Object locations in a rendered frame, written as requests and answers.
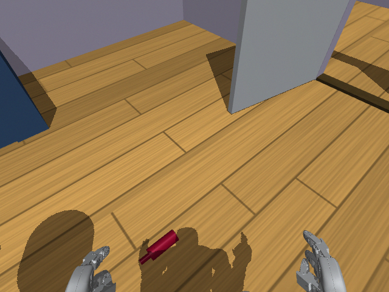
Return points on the left robot hand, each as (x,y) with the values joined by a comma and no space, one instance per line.
(83,279)

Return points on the right robot hand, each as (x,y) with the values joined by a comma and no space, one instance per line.
(326,268)

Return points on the sofa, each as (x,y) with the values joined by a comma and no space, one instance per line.
(19,117)

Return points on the bottle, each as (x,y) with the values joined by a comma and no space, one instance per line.
(159,247)

